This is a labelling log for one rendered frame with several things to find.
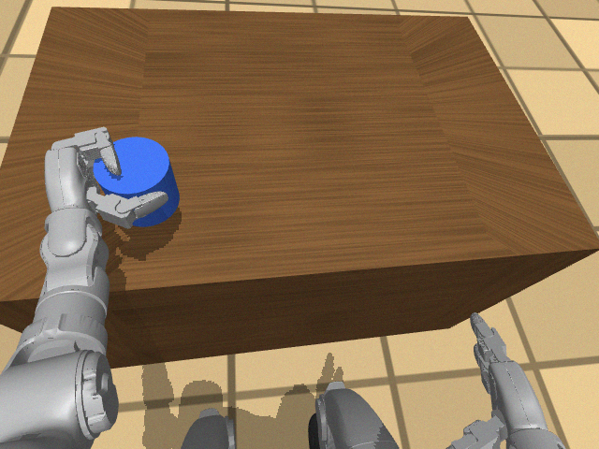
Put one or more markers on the right robot arm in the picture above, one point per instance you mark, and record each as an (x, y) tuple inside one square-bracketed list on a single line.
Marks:
[(533, 438)]

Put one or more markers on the right robot hand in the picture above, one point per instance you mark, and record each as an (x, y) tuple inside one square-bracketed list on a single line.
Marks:
[(514, 404)]

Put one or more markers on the left robot hand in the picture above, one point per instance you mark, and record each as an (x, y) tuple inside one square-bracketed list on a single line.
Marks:
[(70, 180)]

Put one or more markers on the left robot arm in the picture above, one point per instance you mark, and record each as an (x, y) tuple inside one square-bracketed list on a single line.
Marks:
[(56, 391)]

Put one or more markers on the can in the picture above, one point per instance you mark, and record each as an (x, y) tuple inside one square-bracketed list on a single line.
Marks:
[(145, 168)]

